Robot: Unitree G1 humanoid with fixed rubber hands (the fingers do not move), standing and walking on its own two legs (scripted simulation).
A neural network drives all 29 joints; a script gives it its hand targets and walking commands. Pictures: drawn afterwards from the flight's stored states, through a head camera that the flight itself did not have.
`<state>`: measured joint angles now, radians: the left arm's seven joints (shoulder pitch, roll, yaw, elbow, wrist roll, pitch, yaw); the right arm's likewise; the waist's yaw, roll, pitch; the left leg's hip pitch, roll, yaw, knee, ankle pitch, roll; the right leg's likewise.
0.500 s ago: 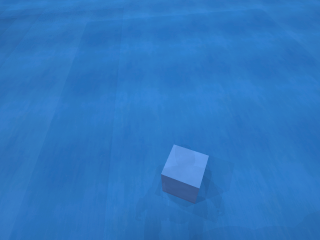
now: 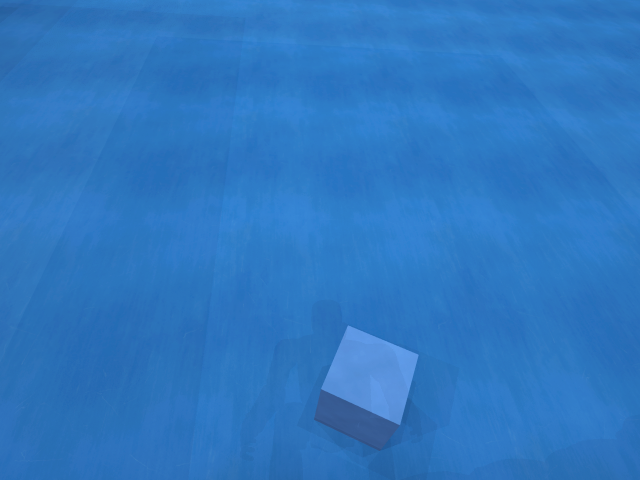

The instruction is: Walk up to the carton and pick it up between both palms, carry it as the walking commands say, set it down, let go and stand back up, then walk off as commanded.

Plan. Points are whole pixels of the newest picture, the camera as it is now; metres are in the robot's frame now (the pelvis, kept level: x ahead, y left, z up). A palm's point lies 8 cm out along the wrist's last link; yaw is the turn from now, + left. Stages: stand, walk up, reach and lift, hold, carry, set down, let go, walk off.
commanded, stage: walk up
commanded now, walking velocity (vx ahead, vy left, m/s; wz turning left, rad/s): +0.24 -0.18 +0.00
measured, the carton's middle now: (363, 388) +0.49 -0.15 -0.65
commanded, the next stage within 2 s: none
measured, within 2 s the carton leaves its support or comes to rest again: neither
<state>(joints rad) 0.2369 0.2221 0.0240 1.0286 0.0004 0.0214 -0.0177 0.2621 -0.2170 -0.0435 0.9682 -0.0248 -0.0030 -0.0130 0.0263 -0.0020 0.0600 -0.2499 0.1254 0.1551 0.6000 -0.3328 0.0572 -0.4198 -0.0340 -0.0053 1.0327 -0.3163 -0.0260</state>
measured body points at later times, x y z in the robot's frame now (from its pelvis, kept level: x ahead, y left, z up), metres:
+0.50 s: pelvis +0.06 -0.11 -0.02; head +0.08 -0.12 +0.43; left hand +0.12 +0.14 -0.16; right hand +0.10 -0.36 -0.17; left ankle -0.01 +0.03 -0.70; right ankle +0.10 -0.19 -0.74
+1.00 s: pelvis -0.02 -0.10 -0.02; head -0.02 -0.08 +0.43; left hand +0.05 +0.15 -0.17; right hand +0.05 -0.36 -0.16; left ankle -0.04 -0.01 -0.74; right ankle +0.09 -0.20 -0.73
